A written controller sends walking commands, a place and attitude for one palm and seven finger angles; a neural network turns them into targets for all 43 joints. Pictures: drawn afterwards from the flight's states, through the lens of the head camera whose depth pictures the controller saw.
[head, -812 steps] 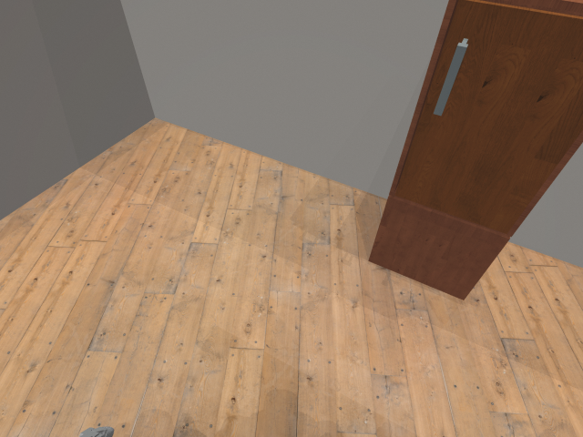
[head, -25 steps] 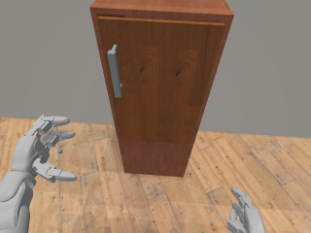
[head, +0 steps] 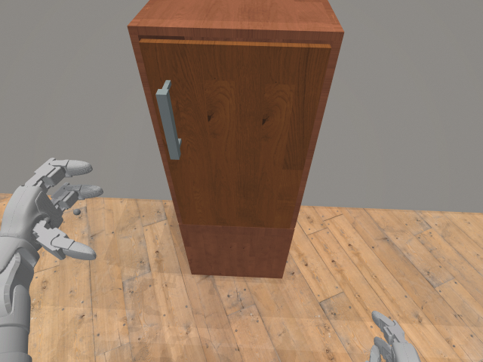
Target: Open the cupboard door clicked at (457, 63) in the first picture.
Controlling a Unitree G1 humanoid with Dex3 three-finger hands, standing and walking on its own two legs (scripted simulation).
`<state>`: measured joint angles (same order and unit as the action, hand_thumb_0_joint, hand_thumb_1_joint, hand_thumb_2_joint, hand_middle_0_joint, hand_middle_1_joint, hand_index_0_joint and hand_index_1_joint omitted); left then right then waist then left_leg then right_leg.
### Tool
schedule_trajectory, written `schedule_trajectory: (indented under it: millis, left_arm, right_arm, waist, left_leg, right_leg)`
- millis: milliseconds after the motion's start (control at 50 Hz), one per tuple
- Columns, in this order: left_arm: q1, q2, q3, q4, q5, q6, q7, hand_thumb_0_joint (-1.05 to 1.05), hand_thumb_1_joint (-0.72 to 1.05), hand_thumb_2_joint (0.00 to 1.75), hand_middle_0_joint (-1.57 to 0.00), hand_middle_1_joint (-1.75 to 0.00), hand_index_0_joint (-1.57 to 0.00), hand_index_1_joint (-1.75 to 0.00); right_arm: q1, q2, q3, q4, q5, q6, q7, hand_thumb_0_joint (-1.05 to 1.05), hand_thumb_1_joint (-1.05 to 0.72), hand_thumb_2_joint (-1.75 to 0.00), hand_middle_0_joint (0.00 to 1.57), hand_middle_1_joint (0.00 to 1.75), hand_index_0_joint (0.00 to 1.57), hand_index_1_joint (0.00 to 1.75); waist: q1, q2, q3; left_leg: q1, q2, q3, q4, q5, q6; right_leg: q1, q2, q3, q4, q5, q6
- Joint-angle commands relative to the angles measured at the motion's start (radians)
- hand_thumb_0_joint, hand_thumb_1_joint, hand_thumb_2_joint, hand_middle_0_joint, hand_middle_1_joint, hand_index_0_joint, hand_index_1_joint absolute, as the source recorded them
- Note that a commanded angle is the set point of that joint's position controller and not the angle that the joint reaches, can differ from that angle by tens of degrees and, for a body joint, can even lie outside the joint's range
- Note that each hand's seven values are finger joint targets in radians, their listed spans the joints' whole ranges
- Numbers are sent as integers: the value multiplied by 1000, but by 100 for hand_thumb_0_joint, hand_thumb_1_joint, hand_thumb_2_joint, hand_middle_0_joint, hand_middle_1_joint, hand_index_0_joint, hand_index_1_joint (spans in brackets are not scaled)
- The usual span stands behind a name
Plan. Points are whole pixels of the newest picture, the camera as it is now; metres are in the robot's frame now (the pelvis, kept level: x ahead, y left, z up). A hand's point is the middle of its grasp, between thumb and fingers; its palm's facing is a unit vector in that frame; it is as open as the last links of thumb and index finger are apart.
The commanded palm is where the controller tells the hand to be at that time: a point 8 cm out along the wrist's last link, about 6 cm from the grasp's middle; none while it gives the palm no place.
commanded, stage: raise the hand with hooked fingers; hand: left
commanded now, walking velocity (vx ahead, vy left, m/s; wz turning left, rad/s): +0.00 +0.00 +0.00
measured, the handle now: (171, 121) +0.56 +0.20 +0.10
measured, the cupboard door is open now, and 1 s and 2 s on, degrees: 0 0 0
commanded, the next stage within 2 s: move the hooked fingers beside the handle in 0.30 s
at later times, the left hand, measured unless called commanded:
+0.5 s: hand (93, 215) +0.29 +0.25 +0.12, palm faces +0.08 -1.00 -0.03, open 14.0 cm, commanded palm +0.27 +0.30 +0.12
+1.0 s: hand (110, 179) +0.37 +0.26 +0.12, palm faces +0.05 -1.00 -0.01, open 14.0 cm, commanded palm +0.35 +0.30 +0.12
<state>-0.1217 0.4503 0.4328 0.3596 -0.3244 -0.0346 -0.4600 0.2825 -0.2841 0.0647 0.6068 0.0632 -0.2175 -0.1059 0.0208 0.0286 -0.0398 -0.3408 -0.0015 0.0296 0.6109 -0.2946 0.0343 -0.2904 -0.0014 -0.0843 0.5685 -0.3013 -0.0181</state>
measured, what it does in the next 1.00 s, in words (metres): stands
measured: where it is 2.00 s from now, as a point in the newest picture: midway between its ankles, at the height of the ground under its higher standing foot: outside the picture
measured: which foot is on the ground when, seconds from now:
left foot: down 0.00-1.00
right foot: down 0.00-1.00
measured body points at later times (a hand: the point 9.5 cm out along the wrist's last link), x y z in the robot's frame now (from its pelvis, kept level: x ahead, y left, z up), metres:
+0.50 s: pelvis +0.00 -0.02 +0.00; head -0.01 -0.04 +0.45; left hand +0.28 +0.31 +0.12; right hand +0.17 -0.26 -0.08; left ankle +0.02 +0.09 -0.73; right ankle +0.00 -0.11 -0.73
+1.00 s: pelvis -0.01 -0.01 -0.01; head +0.02 -0.01 +0.44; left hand +0.36 +0.31 +0.12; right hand +0.10 -0.28 -0.10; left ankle +0.02 +0.09 -0.73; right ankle +0.00 -0.11 -0.73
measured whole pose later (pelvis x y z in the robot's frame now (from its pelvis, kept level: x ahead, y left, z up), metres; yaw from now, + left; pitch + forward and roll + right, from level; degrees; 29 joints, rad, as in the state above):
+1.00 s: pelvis -0.01 -0.01 -0.01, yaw -1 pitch +5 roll -1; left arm -0.44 0.50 0.43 0.74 -0.26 -0.15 -0.44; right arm 0.33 -0.29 0.05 0.64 0.07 -0.16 -0.10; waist -0.03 0.02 -0.04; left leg -0.44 0.02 0.03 0.67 -0.31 0.02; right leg -0.40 0.02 -0.08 0.64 -0.32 -0.04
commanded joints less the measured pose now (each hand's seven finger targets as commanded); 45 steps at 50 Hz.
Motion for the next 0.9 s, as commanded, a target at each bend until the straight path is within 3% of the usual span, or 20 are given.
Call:
schedule_trajectory:
  millis: [0,60,120,220,240,320,360,400,440,520,540,580,680,740,760,800,820,840,860,880]
  left_arm:
    - [-245,272,108,-252,-24,-85,22,0,-50,30,-30,-120,-30,-120]
    - [-267,267,105,-250,-24,-99,33,0,-50,30,-30,-120,-30,-120]
    - [-273,260,94,-259,-11,-111,39,0,-50,30,-30,-120,-30,-120]
    - [-250,251,92,-221,-22,-101,24,0,-50,30,-30,-120,-30,-120]
    - [-238,250,94,-200,-31,-95,18,0,-50,30,-30,-120,-30,-120]
    - [-258,235,77,-182,-31,-86,11,0,-50,30,-30,-120,-30,-120]
    - [-269,244,76,-192,-29,-89,13,0,-50,30,-30,-120,-30,-120]
    - [-289,255,81,-208,-25,-100,19,0,-50,30,-30,-120,-30,-120]
    - [-340,285,98,-179,-26,-108,23,0,-50,30,-30,-120,-30,-120]
    - [-414,283,82,-137,-12,-128,21,0,-50,30,-30,-120,-30,-120]
    - [-418,305,91,-109,-9,-125,21,0,-50,30,-30,-120,-30,-120]
    - [-468,280,58,-55,-5,-126,11,0,-50,30,-30,-120,-30,-120]
    - [-515,293,52,27,2,-130,5,0,-50,30,-30,-120,-30,-120]
    - [-527,353,97,76,11,-140,16,0,-50,30,-30,-120,-30,-120]
    - [-553,333,74,80,16,-141,16,0,-50,30,-30,-120,-30,-120]
    - [-621,318,50,97,24,-154,20,0,-50,30,-30,-120,-30,-120]
    - [-612,340,72,105,28,-161,24,0,-50,30,-30,-120,-30,-120]
    - [-615,359,85,117,24,-165,24,0,-50,30,-30,-120,-30,-120]
    - [-626,372,96,115,27,-171,24,0,-50,30,-30,-120,-30,-120]
    - [-637,365,85,142,34,-171,22,0,-50,30,-30,-120,-30,-120]
  right_arm:
    - [-90,-121,-58,-162,-4,-60,-9,0,-90,-90,20,30,20,30]
    - [-95,-121,-58,-156,-2,-61,-12,0,-90,-90,20,30,20,30]
    - [-96,-116,-58,-149,-2,-65,-17,0,-90,-90,20,30,20,30]
    - [-99,-116,-56,-147,0,-66,-22,0,-90,-90,20,30,20,30]
    - [-95,-118,-55,-147,-1,-63,-22,0,-90,-90,20,30,20,30]
    - [-103,-116,-56,-146,5,-63,-22,0,-90,-90,20,30,20,30]
    - [-106,-115,-55,-150,5,-63,-21,0,-90,-90,20,30,20,30]
    - [-106,-113,-56,-148,4,-64,-22,0,-90,-90,20,30,20,30]
    - [-97,-116,-55,-134,4,-58,-26,0,-90,-90,20,30,20,30]
    - [-95,-114,-54,-126,5,-61,-29,0,-90,-90,20,30,20,30]
    - [-89,-118,-53,-124,4,-56,-29,0,-90,-90,20,30,20,30]
    - [-85,-119,-55,-114,9,-52,-31,0,-90,-90,20,30,20,30]
    - [-64,-128,-57,-115,9,-41,-25,0,-90,-90,20,30,20,30]
    - [-44,-137,-60,-115,5,-27,-18,0,-90,-90,20,30,20,30]
    - [-48,-133,-58,-118,6,-24,-16,0,-90,-90,20,30,20,30]
    - [-31,-135,-61,-111,6,-18,-15,0,-90,-90,20,30,20,30]
    - [-23,-137,-65,-111,4,-15,-14,0,-90,-90,20,30,20,30]
    - [-16,-143,-64,-114,2,-9,-11,0,-90,-90,20,30,20,30]
    - [-11,-143,-67,-115,2,-6,-9,0,-90,-90,20,30,20,30]
    - [-5,-143,-66,-110,2,-1,-9,0,-90,-90,20,30,20,30]
  waist:
    - [12,71,-210]
    - [4,45,-167]
    - [2,102,-185]
    - [2,53,-174]
    - [3,3,-166]
    - [-1,17,-156]
    - [0,37,-157]
    - [-5,26,-181]
    - [-15,-7,-161]
    - [-18,61,-184]
    - [-17,36,-178]
    - [-34,24,-167]
    - [-30,20,-194]
    - [-20,-9,-221]
    - [-26,30,-213]
    - [-42,34,-210]
    - [-33,51,-235]
    - [-32,6,-237]
    - [-30,22,-270]
    - [-36,39,-253]
  left_leg:
    - [147,2,-70,-90,210,-8]
    - [125,1,-62,-93,177,-4]
    - [146,-1,-56,-92,181,-3]
    - [129,-4,-49,-86,172,1]
    - [113,-4,-47,-81,169,3]
    - [95,-8,-43,-73,155,3]
    - [90,-10,-40,-67,148,3]
    - [97,-9,-39,-63,155,5]
    - [76,-7,-37,-54,142,5]
    - [84,-11,-39,-54,131,4]
    - [66,-10,-37,-47,126,4]
    - [58,-9,-35,-46,117,5]
    - [45,-10,-37,-36,123,6]
    - [23,-7,-40,-30,136,5]
    - [16,-9,-36,-31,129,6]
    - [27,-8,-38,-31,121,6]
    - [34,-6,-41,-30,128,5]
    - [20,-5,-43,-25,140,7]
    - [19,-6,-38,-21,150,7]
    - [16,-6,-37,-21,148,7]
  right_leg:
    - [11,23,36,-69,198,-16]
    - [0,23,43,-78,179,-11]
    - [1,19,47,-79,182,-11]
    - [8,16,56,-85,197,-3]
    - [21,16,61,-86,199,-1]
    - [1,10,67,-85,189,4]
    - [4,7,81,-88,180,5]
    - [13,6,86,-86,188,9]
    - [12,5,99,-91,176,14]
    - [0,2,99,-84,164,8]
    - [10,1,110,-85,155,9]
    - [-11,-1,110,-85,151,13]
    - [-18,-1,105,-69,167,8]
    - [2,3,104,-55,178,7]
    - [-13,1,108,-54,176,8]
    - [-37,6,98,-52,166,6]
    - [-36,8,93,-45,169,2]
    - [-17,11,97,-40,182,2]
    - [-1,8,103,-34,203,5]
    - [-18,9,97,-31,203,3]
